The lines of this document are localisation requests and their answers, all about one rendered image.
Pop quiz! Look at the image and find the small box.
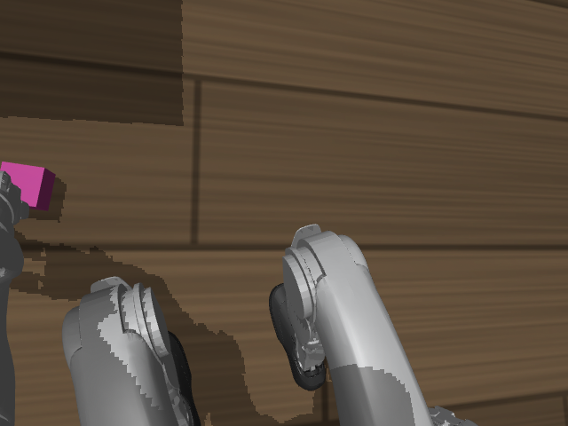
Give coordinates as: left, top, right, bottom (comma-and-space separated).
0, 162, 56, 211

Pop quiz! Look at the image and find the left robot arm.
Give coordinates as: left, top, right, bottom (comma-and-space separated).
0, 170, 24, 426

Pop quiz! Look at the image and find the right robot foot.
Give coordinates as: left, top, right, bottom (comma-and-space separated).
269, 283, 326, 391

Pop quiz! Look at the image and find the right robot hand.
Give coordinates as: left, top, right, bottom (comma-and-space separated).
428, 406, 478, 426

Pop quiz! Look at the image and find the left robot foot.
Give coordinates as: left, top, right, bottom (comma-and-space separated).
168, 331, 201, 426

